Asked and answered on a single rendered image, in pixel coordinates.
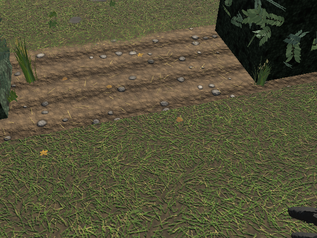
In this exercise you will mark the right robot hand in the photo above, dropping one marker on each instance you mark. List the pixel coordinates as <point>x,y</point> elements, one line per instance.
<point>308,214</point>

